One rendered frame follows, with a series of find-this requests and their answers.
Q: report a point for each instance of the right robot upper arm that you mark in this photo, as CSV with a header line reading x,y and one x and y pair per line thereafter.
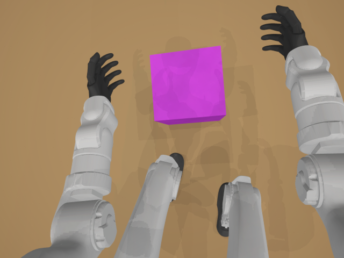
x,y
320,183

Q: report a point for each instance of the robot right forearm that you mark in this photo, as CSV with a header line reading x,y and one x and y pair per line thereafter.
x,y
317,102

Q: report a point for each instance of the carton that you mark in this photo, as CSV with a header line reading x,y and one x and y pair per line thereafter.
x,y
188,86

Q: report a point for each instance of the robot right hand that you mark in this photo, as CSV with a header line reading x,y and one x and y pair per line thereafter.
x,y
292,35

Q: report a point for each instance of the robot left hand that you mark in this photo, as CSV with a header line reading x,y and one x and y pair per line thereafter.
x,y
97,81

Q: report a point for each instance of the left robot shin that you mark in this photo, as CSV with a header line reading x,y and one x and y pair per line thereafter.
x,y
164,158

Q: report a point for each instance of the right robot thigh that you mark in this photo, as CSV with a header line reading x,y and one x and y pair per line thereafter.
x,y
247,237

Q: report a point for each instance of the left robot upper arm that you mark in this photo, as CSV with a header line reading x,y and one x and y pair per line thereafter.
x,y
80,230

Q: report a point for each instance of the robot left forearm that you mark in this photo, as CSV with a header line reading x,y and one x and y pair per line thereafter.
x,y
90,172

